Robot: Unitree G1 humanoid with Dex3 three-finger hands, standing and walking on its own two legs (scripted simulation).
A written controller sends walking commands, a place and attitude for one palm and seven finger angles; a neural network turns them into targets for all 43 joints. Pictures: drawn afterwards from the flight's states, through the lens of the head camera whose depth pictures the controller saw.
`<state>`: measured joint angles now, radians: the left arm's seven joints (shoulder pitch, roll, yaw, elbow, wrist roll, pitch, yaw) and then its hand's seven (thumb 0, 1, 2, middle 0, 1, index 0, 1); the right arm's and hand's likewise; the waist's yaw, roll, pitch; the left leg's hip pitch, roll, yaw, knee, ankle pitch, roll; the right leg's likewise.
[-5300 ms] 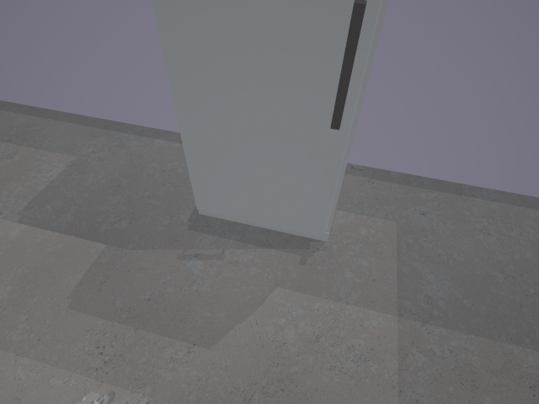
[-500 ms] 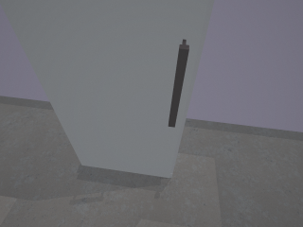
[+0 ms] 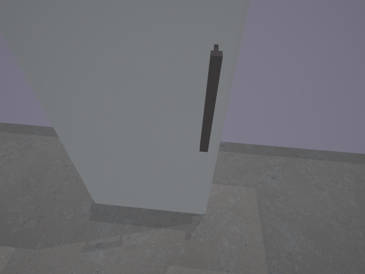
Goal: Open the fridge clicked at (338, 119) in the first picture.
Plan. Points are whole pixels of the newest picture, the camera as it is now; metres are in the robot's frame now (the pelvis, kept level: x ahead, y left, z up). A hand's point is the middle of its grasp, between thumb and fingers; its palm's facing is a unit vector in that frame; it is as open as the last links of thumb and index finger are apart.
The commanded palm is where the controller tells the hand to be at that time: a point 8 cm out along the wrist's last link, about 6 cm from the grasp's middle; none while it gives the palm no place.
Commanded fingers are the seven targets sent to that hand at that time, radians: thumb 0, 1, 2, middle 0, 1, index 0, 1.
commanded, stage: look again from close up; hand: right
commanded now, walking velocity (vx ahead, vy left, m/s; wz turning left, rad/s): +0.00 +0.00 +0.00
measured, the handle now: (209, 105) +0.54 -0.03 +0.09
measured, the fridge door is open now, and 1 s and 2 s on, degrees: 0 0 0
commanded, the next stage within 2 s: none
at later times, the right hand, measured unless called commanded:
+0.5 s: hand out of the picture -0.01 -0.22 -0.17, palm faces -0.01 +0.98 -0.21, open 7.4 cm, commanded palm none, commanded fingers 0.00 -0.90 -0.90 0.20 0.30 0.20 0.30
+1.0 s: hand out of the picture -0.12 -0.21 -0.17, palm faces +0.05 +0.98 -0.17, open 7.4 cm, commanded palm none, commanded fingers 0.00 -0.90 -0.90 0.20 0.30 0.20 0.30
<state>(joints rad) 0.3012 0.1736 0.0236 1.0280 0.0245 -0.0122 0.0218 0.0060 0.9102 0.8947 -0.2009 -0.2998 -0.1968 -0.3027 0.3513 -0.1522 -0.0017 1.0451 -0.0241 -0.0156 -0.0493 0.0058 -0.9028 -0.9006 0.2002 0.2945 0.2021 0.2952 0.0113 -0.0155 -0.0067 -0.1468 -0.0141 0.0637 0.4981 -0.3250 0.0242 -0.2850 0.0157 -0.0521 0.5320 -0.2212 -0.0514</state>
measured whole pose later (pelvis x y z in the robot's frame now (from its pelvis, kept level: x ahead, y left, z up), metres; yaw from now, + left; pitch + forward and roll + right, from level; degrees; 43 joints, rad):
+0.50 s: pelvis -0.02 -0.03 +0.00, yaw +1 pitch -3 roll +2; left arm 0.26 0.20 0.00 1.03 0.02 0.01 0.00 0.01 0.91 0.89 -0.20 -0.30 -0.20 -0.30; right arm 0.33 -0.21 0.01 1.00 -0.03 0.01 -0.04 0.01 -0.90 -0.90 0.20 0.29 0.20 0.30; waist 0.00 0.01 0.01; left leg -0.14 0.01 0.04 0.43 -0.25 -0.02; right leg -0.27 0.04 -0.08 0.45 -0.15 -0.09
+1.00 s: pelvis -0.05 -0.05 +0.00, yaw +1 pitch -3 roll +1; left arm 0.30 0.15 0.03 1.09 0.02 0.03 0.01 0.01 0.92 0.89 -0.20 -0.30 -0.20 -0.30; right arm 0.48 -0.11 0.00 1.09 -0.04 0.01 -0.05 0.00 -0.90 -0.90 0.20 0.29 0.20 0.29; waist -0.01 -0.01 -0.01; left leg -0.19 0.05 0.02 0.45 -0.23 -0.02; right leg -0.27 0.08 -0.10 0.37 -0.09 -0.10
